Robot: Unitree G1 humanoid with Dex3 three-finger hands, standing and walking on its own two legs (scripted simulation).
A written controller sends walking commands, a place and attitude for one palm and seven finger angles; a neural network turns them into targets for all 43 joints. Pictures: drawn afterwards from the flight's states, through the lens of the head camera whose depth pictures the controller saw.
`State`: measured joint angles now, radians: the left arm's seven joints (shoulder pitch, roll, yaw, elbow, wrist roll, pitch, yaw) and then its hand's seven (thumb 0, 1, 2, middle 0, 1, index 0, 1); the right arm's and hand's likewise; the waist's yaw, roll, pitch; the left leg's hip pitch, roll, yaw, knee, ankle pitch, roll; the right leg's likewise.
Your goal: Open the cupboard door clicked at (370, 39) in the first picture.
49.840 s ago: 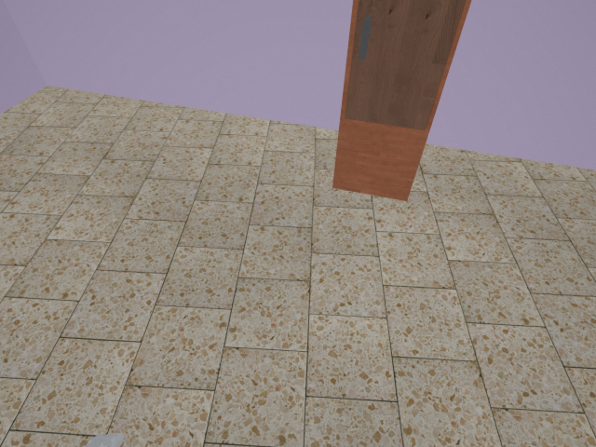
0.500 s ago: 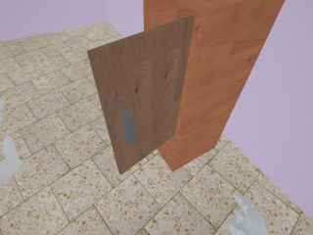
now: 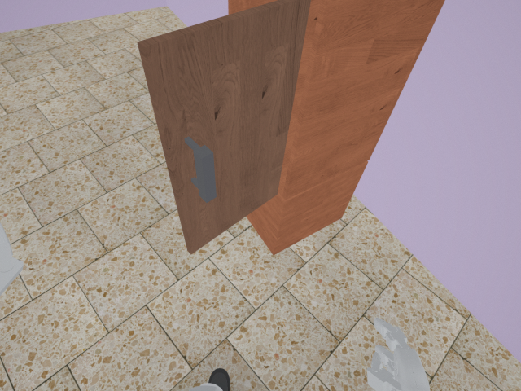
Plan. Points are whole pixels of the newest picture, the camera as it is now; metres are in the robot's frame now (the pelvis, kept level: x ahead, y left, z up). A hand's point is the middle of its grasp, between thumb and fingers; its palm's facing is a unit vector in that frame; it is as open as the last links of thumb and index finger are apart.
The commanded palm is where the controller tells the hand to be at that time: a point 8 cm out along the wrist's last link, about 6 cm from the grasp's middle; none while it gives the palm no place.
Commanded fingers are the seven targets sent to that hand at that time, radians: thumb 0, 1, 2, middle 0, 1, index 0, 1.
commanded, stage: step back with the hand held close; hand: left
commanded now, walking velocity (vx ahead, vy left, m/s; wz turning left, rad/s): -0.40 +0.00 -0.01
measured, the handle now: (199, 169) +0.50 +0.17 +0.01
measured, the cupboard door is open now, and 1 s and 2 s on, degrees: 100 100 100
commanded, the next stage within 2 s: stop stepping back and stand still in 0.02 s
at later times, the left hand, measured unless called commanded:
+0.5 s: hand (35, 370) +0.12 +0.22 +0.15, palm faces +0.39 -0.80 -0.46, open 7.4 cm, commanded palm +0.08 +0.26 +0.18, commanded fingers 0.00 0.90 0.90 -0.20 -0.30 -0.20 -0.30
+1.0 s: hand out of the picture +0.07 +0.28 +0.16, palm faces +0.44 -0.78 -0.45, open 7.4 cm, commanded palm +0.03 +0.30 +0.18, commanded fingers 0.00 0.90 0.90 -0.20 -0.30 -0.20 -0.30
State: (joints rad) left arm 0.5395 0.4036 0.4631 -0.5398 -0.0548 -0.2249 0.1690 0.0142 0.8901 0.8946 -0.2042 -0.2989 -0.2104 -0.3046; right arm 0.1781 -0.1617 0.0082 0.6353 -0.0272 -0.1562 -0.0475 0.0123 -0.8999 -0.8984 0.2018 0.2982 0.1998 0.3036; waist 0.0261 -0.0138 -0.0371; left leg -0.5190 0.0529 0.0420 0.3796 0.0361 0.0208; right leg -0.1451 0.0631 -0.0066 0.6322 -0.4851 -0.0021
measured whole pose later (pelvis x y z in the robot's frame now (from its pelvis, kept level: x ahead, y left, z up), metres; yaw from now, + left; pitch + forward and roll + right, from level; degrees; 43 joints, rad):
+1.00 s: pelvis -0.12 +0.01 +0.01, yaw -1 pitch -2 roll +0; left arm 0.55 0.38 0.41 -0.41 -0.02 -0.19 0.15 0.01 0.89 0.89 -0.21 -0.30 -0.22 -0.31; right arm 0.23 -0.18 0.04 0.61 -0.01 -0.12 -0.07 0.01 -0.90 -0.90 0.20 0.30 0.20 0.30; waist 0.01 0.00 -0.01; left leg -0.24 0.02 0.07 0.48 -0.21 0.02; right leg -0.24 -0.01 -0.06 0.46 -0.19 0.00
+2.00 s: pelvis -0.12 -0.01 +0.01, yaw +2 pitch -2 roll +0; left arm 0.27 0.26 0.02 1.11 0.02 0.01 0.01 0.01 0.92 0.89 -0.20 -0.30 -0.21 -0.30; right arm 0.26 -0.24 -0.01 1.09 -0.03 0.02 -0.01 0.01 -0.90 -0.90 0.20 0.30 0.20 0.30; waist 0.01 0.03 0.05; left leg -0.24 0.01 0.00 0.45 -0.18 -0.01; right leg -0.22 0.01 -0.07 0.44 -0.20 -0.04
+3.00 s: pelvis -0.07 -0.01 +0.02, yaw +1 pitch -1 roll +0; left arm 0.17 0.26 0.01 1.15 0.01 -0.02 0.02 0.01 0.90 0.89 -0.20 -0.30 -0.20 -0.30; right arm 0.15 -0.26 0.00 1.13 -0.02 0.00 -0.02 0.00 -0.90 -0.90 0.20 0.30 0.20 0.30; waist 0.00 0.01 0.05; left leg -0.12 0.01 0.02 0.32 -0.19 -0.01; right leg -0.11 0.01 -0.05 0.33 -0.21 -0.03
